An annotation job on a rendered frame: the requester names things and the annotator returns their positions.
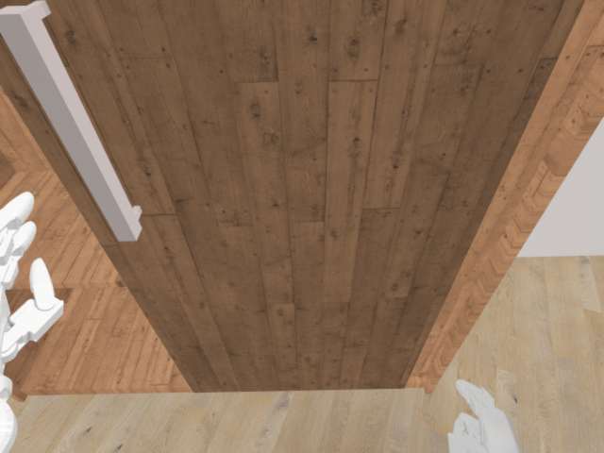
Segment robot right hand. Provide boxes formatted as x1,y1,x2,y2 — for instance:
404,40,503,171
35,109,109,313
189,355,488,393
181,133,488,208
447,379,521,453

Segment robot left hand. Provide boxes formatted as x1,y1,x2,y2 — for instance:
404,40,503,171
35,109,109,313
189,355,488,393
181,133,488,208
0,192,63,375

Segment handle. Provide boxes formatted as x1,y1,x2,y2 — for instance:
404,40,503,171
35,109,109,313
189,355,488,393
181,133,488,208
0,0,143,242

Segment wardrobe door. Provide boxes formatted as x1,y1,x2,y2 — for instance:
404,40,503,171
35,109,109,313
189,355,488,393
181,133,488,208
410,0,604,377
0,0,585,393

